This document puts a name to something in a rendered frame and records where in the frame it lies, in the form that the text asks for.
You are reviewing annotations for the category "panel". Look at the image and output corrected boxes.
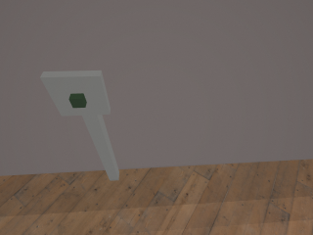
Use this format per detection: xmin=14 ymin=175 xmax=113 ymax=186
xmin=40 ymin=70 xmax=119 ymax=181

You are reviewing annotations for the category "button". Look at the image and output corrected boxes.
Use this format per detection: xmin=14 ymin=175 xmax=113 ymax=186
xmin=69 ymin=93 xmax=87 ymax=108

